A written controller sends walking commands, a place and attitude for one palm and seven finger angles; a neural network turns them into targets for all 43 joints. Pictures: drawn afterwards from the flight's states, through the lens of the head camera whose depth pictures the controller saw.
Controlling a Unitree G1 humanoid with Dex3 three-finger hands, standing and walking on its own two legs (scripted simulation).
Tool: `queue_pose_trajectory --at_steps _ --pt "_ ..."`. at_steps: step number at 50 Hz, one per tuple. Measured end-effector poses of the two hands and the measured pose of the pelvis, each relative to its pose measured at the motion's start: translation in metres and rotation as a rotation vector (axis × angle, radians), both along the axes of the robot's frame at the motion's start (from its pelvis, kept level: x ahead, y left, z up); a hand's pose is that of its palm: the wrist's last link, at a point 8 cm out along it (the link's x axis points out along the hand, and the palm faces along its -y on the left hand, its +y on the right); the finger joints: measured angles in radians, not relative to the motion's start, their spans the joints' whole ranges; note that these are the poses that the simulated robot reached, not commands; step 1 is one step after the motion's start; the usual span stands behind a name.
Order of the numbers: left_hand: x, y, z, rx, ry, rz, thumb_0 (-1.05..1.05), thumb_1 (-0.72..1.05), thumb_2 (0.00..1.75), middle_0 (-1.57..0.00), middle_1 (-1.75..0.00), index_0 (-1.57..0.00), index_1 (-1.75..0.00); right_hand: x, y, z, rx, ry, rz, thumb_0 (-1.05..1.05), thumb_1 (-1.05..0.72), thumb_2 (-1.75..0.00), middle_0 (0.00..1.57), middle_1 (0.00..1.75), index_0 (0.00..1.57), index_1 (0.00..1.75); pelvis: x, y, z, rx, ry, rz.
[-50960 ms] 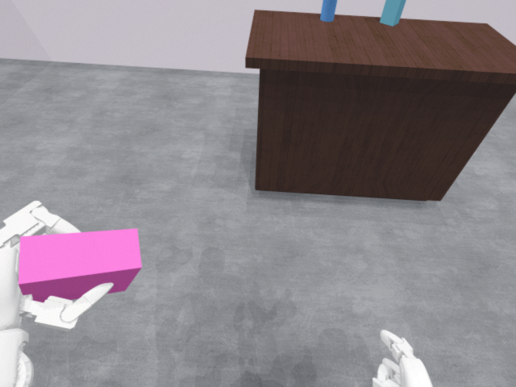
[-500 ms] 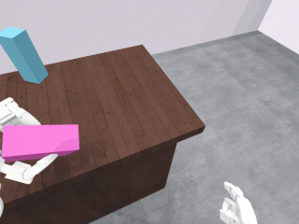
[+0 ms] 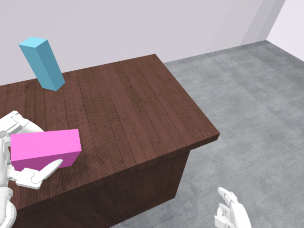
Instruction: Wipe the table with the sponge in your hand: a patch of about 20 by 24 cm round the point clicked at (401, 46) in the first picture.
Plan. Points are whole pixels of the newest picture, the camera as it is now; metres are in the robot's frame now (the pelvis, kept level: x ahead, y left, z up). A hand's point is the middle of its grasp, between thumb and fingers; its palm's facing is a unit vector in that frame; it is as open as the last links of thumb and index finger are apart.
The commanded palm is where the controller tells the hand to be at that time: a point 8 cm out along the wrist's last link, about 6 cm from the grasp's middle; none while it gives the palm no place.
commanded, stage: come to a stop and stand still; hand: left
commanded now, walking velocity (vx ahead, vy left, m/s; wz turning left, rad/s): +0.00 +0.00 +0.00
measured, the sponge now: (55, 151) +0.23 +0.23 +0.14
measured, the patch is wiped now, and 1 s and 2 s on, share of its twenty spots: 0.00 0.00 0.00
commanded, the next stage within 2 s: look again from close up in 0.44 s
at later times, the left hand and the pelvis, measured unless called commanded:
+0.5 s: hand (33, 149) +0.23 +0.27 +0.15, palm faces +0.40 -0.84 -0.37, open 9.1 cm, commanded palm +0.18 +0.30 +0.17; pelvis +0.02 +0.02 +0.00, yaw +0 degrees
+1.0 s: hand (23, 145) +0.24 +0.30 +0.13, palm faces +0.36 -0.80 -0.48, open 9.1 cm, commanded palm +0.18 +0.31 +0.17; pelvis +0.02 +0.02 -0.01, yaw +2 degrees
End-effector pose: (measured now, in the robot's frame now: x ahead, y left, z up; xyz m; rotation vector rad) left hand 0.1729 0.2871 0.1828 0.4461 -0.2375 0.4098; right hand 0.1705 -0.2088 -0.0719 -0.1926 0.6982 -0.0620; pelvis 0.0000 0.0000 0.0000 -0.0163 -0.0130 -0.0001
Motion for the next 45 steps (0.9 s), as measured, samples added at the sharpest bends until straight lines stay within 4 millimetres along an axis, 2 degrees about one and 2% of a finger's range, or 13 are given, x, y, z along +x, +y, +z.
queue_pose_trajectory --at_steps 8,18,21,27,29,34,36,38,42,45 --pt "0.005 0.006 -0.029 -0.062 0.113 -0.015 0.0 -0.43 1.08 -0.83 -1.41 -0.83 -1.42 -0.01 0.0 -0.002 -0.028 0.038 -0.03 0.02 -0.9 -0.9 0.2 0.3 0.2 0.3 0.005 0.01 0.0 0.0 0.004 -0.002" --pt "0.01 0.013 -0.003 -0.005 0.007 -0.03 -0.01 -0.43 1.08 -0.83 -1.41 -0.83 -1.42 -0.001 0.003 0.0 -0.043 0.03 -0.03 0.02 -0.9 -0.9 0.2 0.3 0.2 0.3 0.011 0.017 0.0 -0.003 0.007 0.003" --pt "0.012 0.016 -0.006 -0.004 0.027 -0.018 0.0 -0.43 1.08 -0.83 -1.41 -0.83 -1.42 0.004 0.005 0.0 -0.029 0.019 -0.032 0.02 -0.9 -0.9 0.2 0.3 0.2 0.3 0.013 0.018 0.0 -0.003 0.012 0.0" --pt "0.015 0.018 -0.023 -0.05 0.094 0.0 0.0 -0.43 1.08 -0.83 -1.41 -0.83 -1.42 0.012 0.01 0.0 -0.019 0.013 -0.025 0.02 -0.9 -0.9 0.2 0.3 0.2 0.3 0.017 0.019 0.0 -0.002 0.015 -0.001" --pt "0.025 0.022 -0.012 0.04 0.053 -0.044 -0.01 -0.44 1.08 -0.83 -1.41 -0.83 -1.42 0.012 0.014 0.001 -0.037 0.015 0.003 0.02 -0.9 -0.9 0.2 0.3 0.2 0.3 0.014 0.016 -0.002 -0.003 0.011 0.023" --pt "0.052 0.057 0.028 0.17 -0.146 0.03 -0.01 -0.44 1.08 -0.84 -1.41 -0.84 -1.42 0.009 0.013 -0.002 -0.054 0.046 0.092 0.02 -0.9 -0.9 0.2 0.3 0.2 0.3 0.011 0.007 -0.005 0.005 0.043 0.0" --pt "0.057 0.055 0.032 0.165 -0.181 0.018 -0.01 -0.44 1.08 -0.83 -1.41 -0.83 -1.42 0.007 0.007 -0.001 -0.049 0.035 0.085 0.02 -0.9 -0.9 0.2 0.3 0.2 0.3 0.015 0.009 -0.006 0.003 0.06 -0.008" --pt "0.058 0.041 0.025 0.14 -0.169 -0.043 -0.01 -0.43 1.08 -0.83 -1.42 -0.83 -1.42 0.004 0.001 -0.001 -0.042 0.022 0.068 0.02 -0.9 -0.9 0.2 0.3 0.2 0.3 0.019 0.015 -0.006 0.004 0.07 -0.015" --pt "0.05 0.013 -0.007 0.078 -0.036 -0.177 0.0 -0.43 1.08 -0.83 -1.42 -0.83 -1.43 -0.004 -0.011 -0.005 -0.053 0.044 0.016 0.02 -0.9 -0.9 0.2 0.3 0.2 0.3 0.027 0.024 -0.007 0.01 0.075 -0.013" --pt "0.043 0.019 -0.025 0.085 0.054 -0.185 0.0 -0.43 1.08 -0.83 -1.41 -0.83 -1.42 -0.01 -0.015 -0.008 -0.08 0.094 -0.004 0.02 -0.9 -0.9 0.2 0.3 0.2 0.3 0.028 0.024 -0.007 0.014 0.071 0.0"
